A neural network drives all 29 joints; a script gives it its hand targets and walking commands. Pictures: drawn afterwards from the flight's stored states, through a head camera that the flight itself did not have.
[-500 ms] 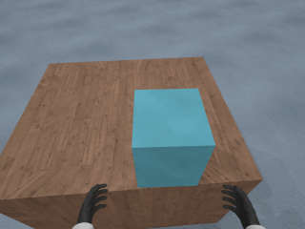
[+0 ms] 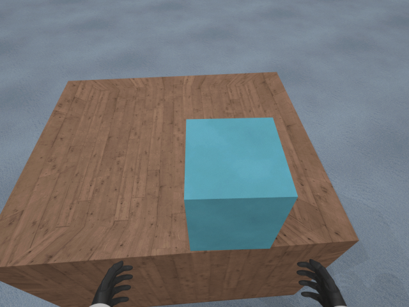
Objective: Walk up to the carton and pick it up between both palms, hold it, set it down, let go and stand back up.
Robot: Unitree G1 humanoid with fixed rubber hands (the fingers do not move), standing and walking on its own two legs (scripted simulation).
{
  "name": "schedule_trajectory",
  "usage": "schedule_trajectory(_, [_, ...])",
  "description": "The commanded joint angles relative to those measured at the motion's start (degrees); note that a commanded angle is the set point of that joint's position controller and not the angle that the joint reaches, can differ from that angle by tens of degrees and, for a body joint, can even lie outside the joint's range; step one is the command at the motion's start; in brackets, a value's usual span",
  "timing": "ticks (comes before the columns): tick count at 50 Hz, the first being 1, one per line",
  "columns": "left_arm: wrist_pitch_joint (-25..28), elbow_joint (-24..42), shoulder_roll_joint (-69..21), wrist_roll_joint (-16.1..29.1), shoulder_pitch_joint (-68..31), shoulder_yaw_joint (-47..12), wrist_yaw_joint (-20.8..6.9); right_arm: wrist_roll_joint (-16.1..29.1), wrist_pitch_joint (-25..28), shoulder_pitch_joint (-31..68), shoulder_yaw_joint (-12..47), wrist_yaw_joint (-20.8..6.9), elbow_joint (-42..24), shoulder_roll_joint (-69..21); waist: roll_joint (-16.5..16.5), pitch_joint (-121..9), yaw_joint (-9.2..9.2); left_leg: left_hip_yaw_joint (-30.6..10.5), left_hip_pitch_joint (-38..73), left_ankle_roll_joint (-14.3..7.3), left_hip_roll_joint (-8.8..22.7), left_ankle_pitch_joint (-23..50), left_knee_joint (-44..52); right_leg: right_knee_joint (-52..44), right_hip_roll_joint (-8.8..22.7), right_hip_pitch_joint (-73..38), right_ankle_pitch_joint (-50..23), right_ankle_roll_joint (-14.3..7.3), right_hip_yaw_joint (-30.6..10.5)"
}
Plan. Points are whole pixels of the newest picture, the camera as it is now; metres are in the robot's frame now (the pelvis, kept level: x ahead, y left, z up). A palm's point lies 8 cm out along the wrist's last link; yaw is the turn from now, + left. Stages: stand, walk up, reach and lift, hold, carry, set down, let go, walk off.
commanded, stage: set down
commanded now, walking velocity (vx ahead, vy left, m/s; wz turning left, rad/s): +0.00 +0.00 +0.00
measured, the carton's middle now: (229, 186) +0.38 -0.03 -0.03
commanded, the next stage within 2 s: let go in 0.02 s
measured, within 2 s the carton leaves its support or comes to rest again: neither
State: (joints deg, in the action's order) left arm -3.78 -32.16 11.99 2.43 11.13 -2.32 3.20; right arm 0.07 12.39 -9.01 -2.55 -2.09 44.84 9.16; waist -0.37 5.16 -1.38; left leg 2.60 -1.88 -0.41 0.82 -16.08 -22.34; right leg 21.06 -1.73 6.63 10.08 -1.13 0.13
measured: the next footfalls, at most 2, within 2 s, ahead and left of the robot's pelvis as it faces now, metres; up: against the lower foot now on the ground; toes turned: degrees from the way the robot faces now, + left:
none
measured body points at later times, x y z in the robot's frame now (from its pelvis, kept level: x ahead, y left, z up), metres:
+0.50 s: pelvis +0.00 +0.00 +0.00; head +0.01 +0.01 +0.45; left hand +0.17 +0.22 -0.09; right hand +0.16 -0.23 -0.10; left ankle -0.04 +0.11 -0.74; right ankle +0.02 -0.11 -0.74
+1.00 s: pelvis -0.02 +0.00 -0.01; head -0.05 +0.01 +0.44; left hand +0.02 +0.25 -0.14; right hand +0.04 -0.25 -0.13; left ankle -0.04 +0.11 -0.74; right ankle +0.02 -0.11 -0.74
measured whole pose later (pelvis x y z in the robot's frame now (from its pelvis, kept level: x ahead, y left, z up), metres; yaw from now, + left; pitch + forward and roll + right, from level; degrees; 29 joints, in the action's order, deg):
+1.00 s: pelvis -0.02 +0.00 -0.01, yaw +2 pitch -3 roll +0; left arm 1.3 -48.3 13.1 -0.9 20.6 -0.8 0.5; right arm -0.2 1.5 -21.6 0.7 0.4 45.4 13.8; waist 0.1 -0.7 -0.4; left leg 1.2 -9.0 -1.1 -0.3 -16.4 -28.1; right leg 26.1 -0.3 12.8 10.6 -0.3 1.5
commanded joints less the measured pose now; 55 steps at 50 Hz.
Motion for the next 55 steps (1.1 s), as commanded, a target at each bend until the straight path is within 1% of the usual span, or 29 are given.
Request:
schedule_trajectory(1, [0.3, 9.3, 6.4, -0.2, -4.0, 2.9, -0.3, -0.5, 1.6, 3.5, -2.1, 0.5, -8.0, 6.9, 0.3, -7.4, 0.03, 2.0, -6.1, 2.1, 0.0, 15.5, 3.8, -2.0, 0.7, -8.5, -9.4, -0.9, -0.3])
schedule_trajectory(2, [0.3, 9.8, 5.8, -0.1, -3.5, 2.7, -0.4, -0.5, 1.7, 3.1, -2.1, 0.5, -7.9, 7.1, 0.4, -7.9, 0.25, 1.9, -5.4, 2.3, 0.2, 16.8, 3.5, -1.9, 0.6, -8.4, -10.4, -0.9, -0.2])
schedule_trajectory(4, [0.3, 11.4, 6.0, -0.4, -3.8, 2.5, -0.4, -0.7, 2.0, 2.9, -2.4, 0.4, -7.8, 7.2, 2.1, -9.0, 0.25, 1.7, -4.3, 2.8, 0.5, 19.4, 2.9, -1.6, 0.2, -8.0, -11.2, -1.2, 0.4])
schedule_trajectory(5, [0.4, 11.5, 5.9, -0.3, -3.6, 2.4, -0.5, -0.7, 2.2, 2.8, -2.7, 0.3, -7.7, 7.6, 1.9, -8.2, 0.46, 1.7, -4.0, 2.9, 0.6, 19.9, 2.7, -1.6, 0.0, -7.9, -11.2, -1.3, 0.5])
schedule_trajectory(8, [-0.5, 10.9, 5.9, -0.6, -3.8, 1.9, -0.5, -1.2, 2.0, 3.2, -3.2, 0.1, -6.8, 7.8, 3.1, -6.4, 0.67, 1.6, -5.2, 3.0, 0.9, 18.4, 3.1, -1.6, -0.2, -7.4, -8.7, -1.8, 1.0])
schedule_trajectory(9, [-0.6, 11.5, 5.4, -0.5, -3.7, 1.7, -0.4, -1.2, 2.1, 3.2, -3.2, 0.0, -7.2, 8.0, 3.1, -7.5, 0.67, 1.7, -4.7, 3.1, 0.9, 18.9, 2.9, -1.5, -0.2, -7.2, -8.9, -1.7, 0.9])
schedule_trajectory(10, [-0.8, 10.8, 5.9, -0.2, -3.3, 2.0, -0.6, -1.5, 2.2, 3.0, -2.9, 0.1, -7.7, 7.9, 1.4, -8.1, 0.62, 1.9, -4.5, 2.8, 0.6, 18.9, 2.6, -1.5, -0.1, -7.0, -9.8, -1.4, 0.8])
schedule_trajectory(11, [-0.9, 10.5, 5.9, -0.3, -3.0, 2.1, -0.7, -1.6, 2.3, 3.1, -2.9, 0.1, -7.8, 8.2, 1.0, -7.9, 0.50, 1.9, -4.5, 2.8, 0.6, 19.5, 2.4, -1.4, -0.2, -7.0, -10.8, -1.3, 0.7])
schedule_trajectory(14, [-0.4, 11.5, 5.9, -0.5, -3.7, 2.2, -0.8, -1.1, 2.8, 3.0, -3.0, 0.2, -7.9, 7.9, 1.9, -8.8, 0.47, 2.0, -4.9, 2.9, 0.6, 19.6, 2.3, -1.0, -0.4, -7.9, -11.4, -1.4, 0.7])
schedule_trajectory(15, [-0.4, 10.9, 5.9, -0.4, -4.0, 2.3, -0.8, -1.4, 2.8, 3.4, -3.1, 0.2, -7.9, 8.3, 1.7, -8.0, 0.37, 2.1, -5.7, 2.8, 0.5, 18.2, 2.5, -1.0, -0.3, -7.7, -10.4, -1.4, 0.6])
schedule_trajectory(18, [-1.1, 10.4, 5.7, -0.5, -3.6, 2.5, -0.9, -1.3, 2.4, 3.4, -2.6, 0.1, -7.6, 8.2, 1.3, -7.3, -0.03, 2.1, -5.8, 2.7, 0.6, 18.3, 2.8, -1.0, -0.4, -7.6, -10.3, -1.3, 0.7])
schedule_trajectory(21, [-1.4, 10.4, 5.2, -1.0, -3.7, 2.7, -0.9, -1.2, 2.1, 3.1, -2.7, 0.2, -7.2, 8.3, 2.4, -6.9, 0.27, 2.2, -5.6, 2.7, 0.6, 18.3, 2.5, -1.0, -0.2, -7.4, -10.4, -1.5, 0.4])
schedule_trajectory(23, [-1.6, 10.2, 5.5, -1.4, -3.8, 3.1, -1.0, -1.1, 2.1, 3.0, -2.6, 0.2, -6.8, 8.6, 2.3, -7.1, 0.26, 2.2, -5.5, 2.8, 0.5, 18.3, 2.3, -0.7, -0.4, -7.6, -11.1, -1.4, 0.5])
schedule_trajectory(24, [-1.6, 10.4, 5.4, -1.2, -4.2, 3.1, -1.1, -1.0, 2.1, 3.3, -2.6, 0.2, -7.4, 8.7, 1.6, -7.0, 0.07, 2.2, -5.8, 2.8, 0.4, 17.8, 2.6, -0.8, -0.3, -7.8, -10.7, -1.3, 0.5])
schedule_trajectory(27, [-1.6, 10.4, 5.3, -0.9, -4.6, 2.9, -1.3, -1.3, 2.0, 2.9, -3.0, 0.4, -7.3, 8.6, 1.3, -7.0, 0.40, 2.2, -6.5, 2.5, 0.3, 16.1, 2.6, -0.6, -0.1, -7.7, -10.6, -1.1, 0.2])
schedule_trajectory(28, [2.9, 1.3, 7.2, -4.4, 5.5, 5.9, -1.0, 0.0, -4.2, -1.7, -1.2, 2.3, -5.4, 12.7, 1.8, -12.9, -0.86, -3.4, -7.9, 0.0, 3.7, 20.5, -3.9, 3.7, 5.7, -3.4, -19.1, -0.3, -3.2])
schedule_trajectory(29, [4.3, 0.3, 8.7, -4.1, 6.6, 5.8, -1.4, 0.3, -6.5, -2.7, -1.0, 2.7, -6.7, 11.7, -0.6, -14.9, -0.01, -4.5, -4.5, -0.7, 4.8, 19.3, -4.3, 3.8, 7.0, -3.6, -21.6, -0.3, -4.9])
schedule_trajectory(30, [5.4, 0.1, 8.6, -3.9, 4.9, 5.7, -1.6, 0.1, -7.6, -3.6, -0.8, 2.9, -7.5, 11.0, -0.9, -15.0, 1.07, -4.8, -4.2, -0.7, 5.3, 19.0, -3.9, 4.3, 7.4, -2.0, -22.9, -0.2, -5.1])
schedule_trajectory(31, [6.2, -0.2, 7.7, -3.8, 3.6, 5.5, -1.9, 0.1, -8.2, -3.7, -0.5, 3.0, -7.5, 11.0, -0.6, -14.8, 1.22, -5.2, -4.5, -0.8, 5.3, 17.7, -3.9, 4.0, 7.3, -1.5, -22.6, 0.0, -5.2])
schedule_trajectory(33, [6.6, -1.2, 6.4, -3.7, 2.9, 5.1, -2.2, -0.3, -8.8, -4.3, -0.4, 3.1, -7.5, 11.2, -0.2, -10.3, 1.39, -5.4, -7.0, -0.5, 5.2, 12.8, -2.2, 2.8, 7.2, 1.6, -17.8, 0.5, -4.9])
schedule_trajectory(35, [6.8, -2.4, 7.0, -3.7, 3.3, 4.9, -2.3, -0.5, -8.9, -5.1, 0.0, 2.9, -7.6, 11.2, 0.7, -6.6, 1.29, -5.5, -9.2, -0.2, 5.1, 10.5, -1.6, 1.8, 7.3, 3.3, -15.9, 0.5, -5.2])
schedule_trajectory(36, [6.8, -3.1, 7.3, -3.6, 3.5, 4.8, -2.4, -0.4, -9.0, -5.7, 0.1, 2.9, -7.6, 11.3, 0.2, -6.1, 1.44, -5.7, -9.6, -0.2, 5.2, 9.8, -1.2, 1.9, 7.3, 3.5, -15.1, 0.6, -5.2])
schedule_trajectory(38, [7.0, -4.7, 7.6, -3.7, 4.3, 4.6, -2.5, -0.2, -8.9, -6.7, 0.3, 2.9, -7.3, 11.7, 1.4, -7.0, 1.47, -6.0, -9.8, -0.3, 5.2, 9.7, -1.1, 1.9, 7.4, 2.8, -14.2, 0.4, -5.3])
schedule_trajectory(42, [7.3, -7.3, 8.2, -3.3, 5.6, 4.2, -2.6, -0.3, -8.9, -8.9, 0.6, 2.9, -6.5, 12.4, 0.3, -7.0, 1.18, -6.7, -10.4, -0.5, 5.0, 7.2, -0.5, 1.6, 7.4, 2.4, -11.3, 0.5, -5.1])
schedule_trajectory(45, [7.0, -9.3, 8.2, -3.2, 6.9, 3.8, -2.5, -0.3, -9.1, -10.6, 0.9, 2.9, -5.7, 12.3, 0.0, -3.7, 1.13, -7.0, -12.0, -0.6, 4.9, 3.8, 0.8, 0.8, 7.5, 4.3, -7.1, 0.7, -5.3])
schedule_trajectory(47, [6.9, -10.4, 8.1, -3.2, 7.6, 3.5, -2.4, -0.3, -9.2, -11.8, 0.9, 2.9, -4.8, 12.5, 1.0, -2.5, 1.33, -7.3, -13.3, -0.6, 4.6, 1.6, 1.4, 0.5, 7.4, 4.1, -4.9, 0.9, -5.5])
schedule_trajectory(50, [6.7, -11.7, 8.5, -3.2, 9.3, 3.3, -2.3, -0.2, -9.4, -13.2, 1.1, 2.9, -3.7, 13.0, -0.1, -2.2, 1.12, -7.8, -14.4, -0.7, 4.3, -1.9, 2.2, 0.2, 7.1, 5.2, -0.7, 0.9, -5.3])
schedule_trajectory(53, [6.4, -13.2, 8.5, -3.3, 10.6, 3.3, -2.3, -0.1, -9.6, -14.5, 1.0, 3.0, -2.9, 12.8, 0.7, -1.0, 1.36, -8.1, -16.2, -0.7, 4.2, -4.9, 3.2, 0.0, 6.9, 6.0, 2.7, 1.0, -5.3])
schedule_trajectory(55, [6.4, -13.8, 7.9, -3.3, 11.4, 3.0, -2.2, -0.1, -9.7, -14.9, 1.2, 3.0, -2.6, 13.0, 1.4, -0.3, 0.94, -8.6, -17.2, -1.0, 4.3, -6.4, 3.9, 0.4, 6.9, 6.0, 3.2, 1.2, -5.1])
